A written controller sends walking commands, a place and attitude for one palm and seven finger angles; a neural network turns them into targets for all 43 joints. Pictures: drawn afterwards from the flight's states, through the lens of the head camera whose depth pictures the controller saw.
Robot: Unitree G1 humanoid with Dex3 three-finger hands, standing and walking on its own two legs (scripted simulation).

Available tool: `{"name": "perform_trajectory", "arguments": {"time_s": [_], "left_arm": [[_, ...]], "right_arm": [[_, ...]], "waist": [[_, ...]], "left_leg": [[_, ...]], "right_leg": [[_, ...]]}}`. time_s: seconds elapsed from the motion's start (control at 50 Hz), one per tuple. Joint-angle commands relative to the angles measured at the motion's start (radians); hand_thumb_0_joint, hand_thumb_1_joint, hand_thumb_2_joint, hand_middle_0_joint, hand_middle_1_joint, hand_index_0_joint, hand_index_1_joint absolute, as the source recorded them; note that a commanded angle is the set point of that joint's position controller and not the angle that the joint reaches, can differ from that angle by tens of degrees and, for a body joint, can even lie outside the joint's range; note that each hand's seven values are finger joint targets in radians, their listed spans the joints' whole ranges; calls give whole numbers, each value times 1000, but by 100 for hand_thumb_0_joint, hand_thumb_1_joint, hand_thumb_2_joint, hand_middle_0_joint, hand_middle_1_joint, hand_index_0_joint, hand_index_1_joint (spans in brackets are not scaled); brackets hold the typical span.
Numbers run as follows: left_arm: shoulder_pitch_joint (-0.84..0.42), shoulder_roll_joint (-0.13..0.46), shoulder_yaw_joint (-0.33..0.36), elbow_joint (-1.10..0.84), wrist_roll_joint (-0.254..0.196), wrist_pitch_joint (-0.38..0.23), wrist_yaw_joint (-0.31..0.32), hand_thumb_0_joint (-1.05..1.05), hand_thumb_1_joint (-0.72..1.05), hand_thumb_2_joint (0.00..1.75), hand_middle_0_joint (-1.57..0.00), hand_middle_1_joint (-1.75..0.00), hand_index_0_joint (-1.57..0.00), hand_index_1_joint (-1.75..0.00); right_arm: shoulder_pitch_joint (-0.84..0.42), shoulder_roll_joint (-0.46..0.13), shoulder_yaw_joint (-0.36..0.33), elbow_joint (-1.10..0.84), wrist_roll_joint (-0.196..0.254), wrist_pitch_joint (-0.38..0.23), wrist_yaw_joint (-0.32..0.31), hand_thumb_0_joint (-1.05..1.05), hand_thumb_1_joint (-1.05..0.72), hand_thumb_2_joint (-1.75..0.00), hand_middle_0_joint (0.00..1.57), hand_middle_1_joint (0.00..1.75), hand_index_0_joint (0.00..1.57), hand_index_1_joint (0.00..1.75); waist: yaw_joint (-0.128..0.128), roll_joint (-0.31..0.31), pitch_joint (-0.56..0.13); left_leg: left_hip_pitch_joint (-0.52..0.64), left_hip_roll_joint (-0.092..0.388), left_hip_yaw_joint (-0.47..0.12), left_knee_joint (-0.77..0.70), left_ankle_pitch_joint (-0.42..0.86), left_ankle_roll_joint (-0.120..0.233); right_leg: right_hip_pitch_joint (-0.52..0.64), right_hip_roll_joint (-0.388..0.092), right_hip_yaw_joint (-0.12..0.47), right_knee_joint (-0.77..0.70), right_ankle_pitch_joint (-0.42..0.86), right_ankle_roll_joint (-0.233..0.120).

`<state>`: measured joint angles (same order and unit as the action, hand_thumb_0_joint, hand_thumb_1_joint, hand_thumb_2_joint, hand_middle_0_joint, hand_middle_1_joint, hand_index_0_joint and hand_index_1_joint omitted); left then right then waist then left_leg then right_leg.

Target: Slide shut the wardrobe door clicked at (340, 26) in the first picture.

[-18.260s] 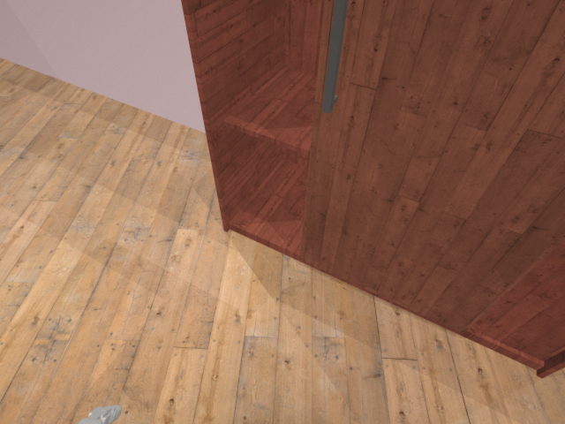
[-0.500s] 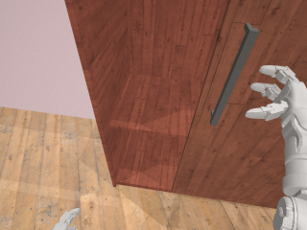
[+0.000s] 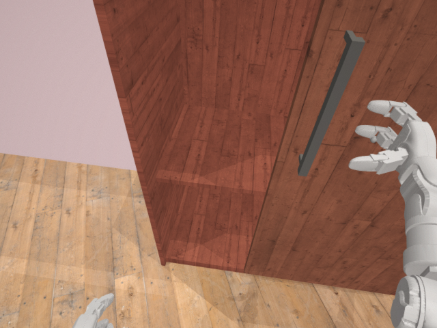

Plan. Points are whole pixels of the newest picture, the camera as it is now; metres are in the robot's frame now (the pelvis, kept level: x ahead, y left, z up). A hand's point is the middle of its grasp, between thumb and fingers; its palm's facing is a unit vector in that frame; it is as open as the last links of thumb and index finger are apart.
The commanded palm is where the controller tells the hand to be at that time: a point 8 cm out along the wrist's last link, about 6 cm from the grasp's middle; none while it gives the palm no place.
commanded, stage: move the hooked fingers beside the handle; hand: right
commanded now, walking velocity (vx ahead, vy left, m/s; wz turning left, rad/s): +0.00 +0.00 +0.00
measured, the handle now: (322, 114) +0.49 -0.15 +0.18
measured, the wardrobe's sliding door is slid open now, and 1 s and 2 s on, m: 0.37 0.37 0.37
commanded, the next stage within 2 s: none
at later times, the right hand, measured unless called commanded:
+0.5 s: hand (364, 132) +0.42 -0.21 +0.19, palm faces +0.08 +1.00 -0.01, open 14.0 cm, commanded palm +0.40 -0.26 +0.19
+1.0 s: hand (367, 138) +0.42 -0.22 +0.18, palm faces +0.10 +0.99 -0.03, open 14.0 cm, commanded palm +0.39 -0.26 +0.18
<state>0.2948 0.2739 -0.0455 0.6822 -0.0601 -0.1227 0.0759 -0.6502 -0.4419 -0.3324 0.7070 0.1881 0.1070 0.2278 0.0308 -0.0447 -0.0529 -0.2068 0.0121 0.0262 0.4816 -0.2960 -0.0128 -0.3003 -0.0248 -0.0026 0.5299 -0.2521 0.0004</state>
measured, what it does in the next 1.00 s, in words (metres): stands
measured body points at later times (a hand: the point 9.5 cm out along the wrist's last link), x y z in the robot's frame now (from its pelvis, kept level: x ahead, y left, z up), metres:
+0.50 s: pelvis +0.01 +0.00 +0.00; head +0.00 +0.01 +0.45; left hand +0.09 +0.26 -0.11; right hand +0.41 -0.26 +0.20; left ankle -0.03 +0.13 -0.74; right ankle +0.02 -0.12 -0.74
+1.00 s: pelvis +0.01 +0.00 +0.00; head +0.00 +0.01 +0.45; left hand +0.13 +0.25 -0.10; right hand +0.41 -0.27 +0.19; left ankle -0.03 +0.13 -0.74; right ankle +0.02 -0.12 -0.74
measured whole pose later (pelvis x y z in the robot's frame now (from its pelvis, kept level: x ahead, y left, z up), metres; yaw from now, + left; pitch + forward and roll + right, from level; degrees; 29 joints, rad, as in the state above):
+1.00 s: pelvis +0.01 +0.00 +0.00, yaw +0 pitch +2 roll +1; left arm 0.28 0.27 -0.04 0.66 -0.06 -0.11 0.07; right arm -0.64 -0.42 -0.32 0.67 0.17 0.10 0.20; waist 0.03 -0.05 -0.05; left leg -0.21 0.01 0.02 0.48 -0.30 -0.01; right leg -0.30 -0.03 0.00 0.53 -0.26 0.00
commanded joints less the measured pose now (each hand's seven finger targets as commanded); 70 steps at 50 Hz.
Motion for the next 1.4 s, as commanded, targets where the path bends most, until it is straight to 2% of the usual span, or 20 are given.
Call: {"name": "perform_trajectory", "arguments": {"time_s": [0.0, 0.08, 0.12, 0.16, 0.24, 0.36, 0.4, 0.44, 0.54, 0.6, 0.7, 0.82, 0.88, 1.0, 1.04, 1.14, 1.18, 1.28, 1.32, 1.38], "left_arm": [[-33, 135, 56, -134, 0, -57, 14, 0, 90, 90, -20, -30, -20, -30], [-26, 135, 54, -112, 4, -80, 19, 0, 90, 90, -20, -30, -20, -30], [-21, 142, 50, -96, 6, -76, 19, 0, 90, 90, -20, -30, -20, -30], [-28, 133, 43, -90, 0, -71, 14, 0, 90, 90, -20, -30, -20, -30], [-14, 149, 47, -104, -1, -47, 4, 0, 90, 90, -20, -30, -20, -30], [-7, 138, 66, -150, 9, -53, -1, 0, 90, 90, -20, -30, -20, -30], [-10, 135, 66, -146, 7, -58, 2, 0, 90, 90, -20, -30, -20, -30], [-20, 131, 59, -129, 4, -61, 6, 0, 90, 90, -20, -30, -20, -30], [-9, 145, 54, -104, -4, -46, 9, 0, 90, 90, -20, -30, -20, -30], [-4, 141, 60, -125, -3, -42, 4, 0, 90, 90, -20, -30, -20, -30], [-16, 134, 69, -146, 5, -56, 0, 0, 90, 90, -20, -30, -20, -30], [-38, 138, 56, -120, 2, -41, 4, 0, 90, 90, -20, -30, -20, -30], [-49, 132, 49, -128, -5, -27, 4, 0, 90, 90, -20, -30, -20, -30], [-48, 126, 60, -156, 3, -51, 9, 0, 90, 90, -20, -30, -20, -30], [-49, 124, 56, -142, 5, -59, 11, 0, 90, 90, -20, -30, -20, -30], [-49, 132, 45, -100, 1, -41, 10, 0, 90, 90, -20, -30, -20, -30], [-51, 133, 44, -114, 0, -27, 7, 0, 90, 90, -20, -30, -20, -30], [-47, 126, 58, -164, 4, -29, 0, 0, 90, 90, -20, -30, -20, -30], [-51, 127, 57, -159, 5, -36, 7, 0, 90, 90, -20, -30, -20, -30], [-45, 129, 54, -132, 1, -46, 16, 0, 90, 90, -20, -30, -20, -30]], "right_arm": [[-554, -227, -18, -319, 9, -128, 5, 0, 50, -30, 30, 120, 30, 120], [-601, -228, -31, -340, 28, -183, -6, 0, 50, -30, 30, 120, 30, 120], [-552, -279, -79, -262, 23, -168, -14, 0, 50, -30, 30, 120, 30, 120], [-542, -209, -20, -165, 10, -132, -18, 0, 50, -30, 30, 120, 30, 120], [-420, -245, -51, 5, -19, -73, -24, 0, 50, -30, 30, 120, 30, 120], [-524, -270, -75, -309, 5, -190, -10, 0, 50, -30, 30, 120, 30, 120], [-532, -276, -88, -362, 15, -212, -8, 0, 50, -30, 30, 120, 30, 120], [-555, -248, -55, -351, 17, -200, -9, 0, 50, -30, 30, 120, 30, 120], [-421, -237, -57, -104, -2, -82, -9, 0, 50, -30, 30, 120, 30, 120], [-439, -207, -24, -156, -6, -72, -1, 0, 50, -30, 30, 120, 30, 120], [-489, -228, -58, -405, 25, -158, -8, 0, 50, -30, 30, 120, 30, 120], [-365, -266, -108, -254, 11, -90, -29, 0, 50, -30, 30, 120, 30, 120], [-405, -188, -14, -196, -9, -47, -23, 0, 50, -30, 30, 120, 30, 120], [-525, -171, -4, -437, 28, -131, -10, 0, 50, -30, 30, 120, 30, 120], [-526, -169, -7, -456, 40, -150, -14, 0, 50, -30, 30, 120, 30, 120], [-421, -203, -47, -180, 11, -70, -39, 0, 50, -30, 30, 120, 30, 120], [-388, -211, -43, -130, -9, -41, -41, 0, 50, -30, 30, 120, 30, 120], [-421, -212, -47, -335, 6, -105, -23, 0, 50, -30, 30, 120, 30, 120], [-459, -246, -74, -379, 29, -145, -15, 0, 50, -30, 30, 120, 30, 120], [-512, -245, -64, -338, 29, -156, -6, 0, 50, -30, 30, 120, 30, 120]], "waist": [[28, -31, -294], [33, -29, -346], [15, 0, -301], [26, -20, -198], [1, 61, -136], [1, 14, -396], [4, -19, -401], [18, -54, -315], [10, 24, -133], [10, 3, -212], [4, -25, -403], [-11, 30, -186], [15, 8, -115], [18, -32, -392], [19, -30, -389], [9, 45, -145], [-3, 31, -123], [-12, 9, -342], [0, 56, -340], [19, 17, -276]], "left_leg": [[-43, -34, 6, -56, 264, 38], [-45, -41, 8, -59, 271, 37], [-28, -39, 9, -63, 281, 37], [-66, -33, 12, -68, 248, 35], [-60, -25, 13, -62, 232, 31], [37, -37, 0, -30, 384, 35], [25, -42, 1, -34, 382, 35], [-12, -43, 1, -50, 348, 35], [-62, -36, 11, -67, 273, 31], [-42, -34, 13, -53, 308, 35], [17, -44, 12, -32, 415, 39], [-14, -38, 14, -54, 363, 34], [-66, -32, 15, -64, 291, 31], [-2, -42, 14, -38, 383, 39], [2, -44, 14, -43, 394, 37], [-50, -34, 16, -65, 307, 30], [-53, -29, 13, -65, 281, 30], [41, -35, 8, -36, 396, 37], [45, -42, 3, -46, 395, 31], [-6, -42, 3, -59, 337, 29]], "right_leg": [[228, 20, 21, -39, 196, -37], [288, 15, 38, -35, 220, -34], [235, 18, 32, -42, 215, -36], [177, 23, 25, -55, 164, -35], [74, 25, 8, -59, 129, -39], [231, 19, 11, -26, 283, -41], [271, 16, 12, -27, 304, -39], [251, 15, 12, -37, 270, -40], [115, 23, 0, -58, 168, -43], [149, 24, 3, -46, 213, -40], [299, 14, 20, -20, 362, -35], [160, 19, 2, -46, 261, -42], [124, 23, 1, -56, 187, -40], [316, 17, 28, -22, 336, -33], [323, 16, 31, -22, 347, -32], [143, 25, 11, -53, 203, -40], [106, 29, 4, -59, 174, -39], [214, 25, 8, -33, 293, -39], [216, 21, 7, -31, 282, -45], [216, 21, 6, -44, 230, -44]]}}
